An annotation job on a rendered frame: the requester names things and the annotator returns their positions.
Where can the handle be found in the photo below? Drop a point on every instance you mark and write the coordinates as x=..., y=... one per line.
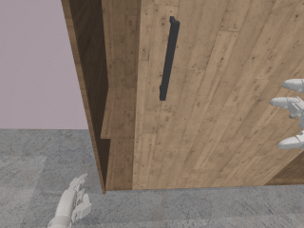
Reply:
x=169, y=56

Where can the left robot forearm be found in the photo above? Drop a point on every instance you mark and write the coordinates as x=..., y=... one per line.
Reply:
x=60, y=222

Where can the right robot hand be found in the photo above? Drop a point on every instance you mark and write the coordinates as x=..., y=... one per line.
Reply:
x=296, y=107

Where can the left robot hand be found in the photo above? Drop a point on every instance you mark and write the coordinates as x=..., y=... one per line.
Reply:
x=69, y=202

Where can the wardrobe door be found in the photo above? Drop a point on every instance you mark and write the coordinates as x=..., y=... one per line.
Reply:
x=216, y=127
x=293, y=170

